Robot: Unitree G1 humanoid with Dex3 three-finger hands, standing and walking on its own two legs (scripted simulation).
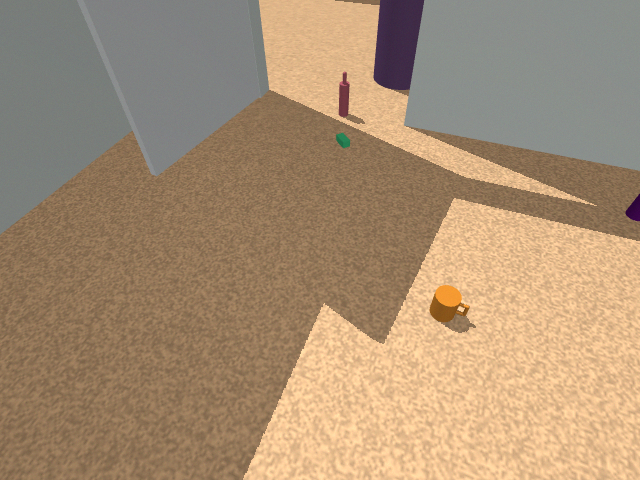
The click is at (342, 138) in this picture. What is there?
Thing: small brick
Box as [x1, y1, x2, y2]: [336, 133, 349, 147]
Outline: 336,134 336,140 342,147 349,145 349,140 343,133
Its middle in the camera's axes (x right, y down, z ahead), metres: +0.14 -0.55 +2.14
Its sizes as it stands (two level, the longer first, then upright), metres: 0.085 0.042 0.038
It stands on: the floor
